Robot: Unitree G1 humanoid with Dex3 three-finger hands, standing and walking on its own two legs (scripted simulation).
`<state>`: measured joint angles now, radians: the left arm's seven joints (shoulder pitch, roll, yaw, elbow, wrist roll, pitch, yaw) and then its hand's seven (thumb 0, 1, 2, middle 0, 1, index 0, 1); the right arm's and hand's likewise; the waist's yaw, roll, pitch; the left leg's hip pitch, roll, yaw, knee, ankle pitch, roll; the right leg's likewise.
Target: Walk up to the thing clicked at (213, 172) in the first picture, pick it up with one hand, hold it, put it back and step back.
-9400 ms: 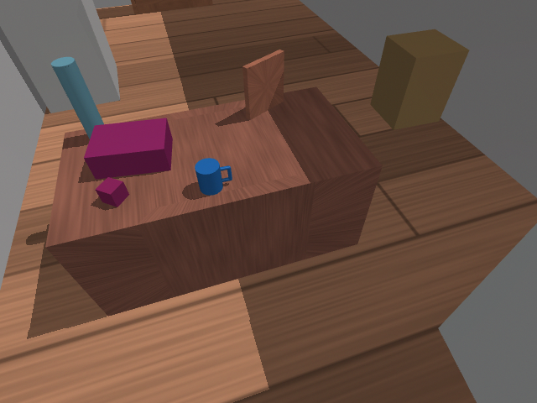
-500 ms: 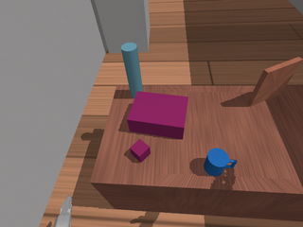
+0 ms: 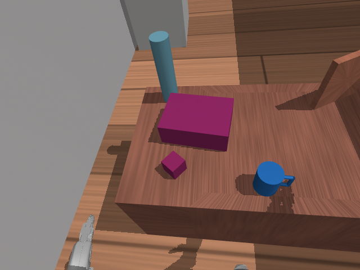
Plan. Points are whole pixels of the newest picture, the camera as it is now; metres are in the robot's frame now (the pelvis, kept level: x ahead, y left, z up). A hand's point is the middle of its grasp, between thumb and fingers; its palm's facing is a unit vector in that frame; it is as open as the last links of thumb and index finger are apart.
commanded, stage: approach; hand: right
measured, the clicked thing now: (273, 179) +0.42 -0.22 -0.21
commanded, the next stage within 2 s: close in in 0.26 s
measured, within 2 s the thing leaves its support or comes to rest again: neither
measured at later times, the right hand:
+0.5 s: hand (310, 184) +0.39 -0.31 -0.16, palm faces +0.20 +0.98 +0.06, open 17.6 cm
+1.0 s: hand (281, 181) +0.40 -0.23 -0.17, palm faces +0.22 +0.97 +0.03, open 17.7 cm
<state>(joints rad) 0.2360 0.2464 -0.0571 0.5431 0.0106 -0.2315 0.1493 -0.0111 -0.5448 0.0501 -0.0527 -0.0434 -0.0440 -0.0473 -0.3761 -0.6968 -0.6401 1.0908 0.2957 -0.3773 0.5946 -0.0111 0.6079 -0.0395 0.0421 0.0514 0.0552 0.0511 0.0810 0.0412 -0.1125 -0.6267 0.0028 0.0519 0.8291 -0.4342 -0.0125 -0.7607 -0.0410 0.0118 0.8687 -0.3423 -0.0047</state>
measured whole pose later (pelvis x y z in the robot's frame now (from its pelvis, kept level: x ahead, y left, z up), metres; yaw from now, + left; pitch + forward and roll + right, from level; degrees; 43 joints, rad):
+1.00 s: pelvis -0.04 +0.00 -0.13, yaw +5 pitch +27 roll +7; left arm 0.48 0.26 0.08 -0.21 0.08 -0.08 -0.05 -0.01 -0.53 0.04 -0.06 -0.05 -0.06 -0.05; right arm -0.44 -0.42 -0.60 0.94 0.10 -0.61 0.14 -0.01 0.60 -0.07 0.02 0.06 0.03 0.06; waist 0.23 0.02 -0.17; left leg -1.29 -0.05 0.07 1.45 -0.63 -0.01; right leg -1.44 -0.10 0.06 1.50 -0.54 0.00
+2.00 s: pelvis -0.04 +0.00 -0.13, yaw +5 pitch +27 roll +6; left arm 0.47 0.26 0.11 -0.26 0.09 -0.02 -0.09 -0.01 -0.52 0.03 -0.05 -0.05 -0.06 -0.04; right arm -0.49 -0.41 -0.57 0.94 0.03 -0.62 0.04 -0.01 0.38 -0.58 0.83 0.83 1.21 1.02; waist 0.25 0.02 -0.17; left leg -1.30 -0.05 0.07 1.44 -0.63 -0.01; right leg -1.45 -0.10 0.06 1.50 -0.54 0.00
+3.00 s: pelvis -0.02 -0.01 -0.08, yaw +4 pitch +24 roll +5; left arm 0.44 0.24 0.07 -0.09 0.07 0.01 -0.05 -0.01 -0.54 0.05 -0.05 -0.05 -0.05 -0.04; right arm -0.47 -0.37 -0.49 0.88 0.06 -0.53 0.05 0.00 0.52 -0.97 0.66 1.17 1.38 1.51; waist 0.19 0.02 -0.16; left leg -1.09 -0.04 0.05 1.26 -0.58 -0.02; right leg -1.23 -0.08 0.03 1.31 -0.50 -0.01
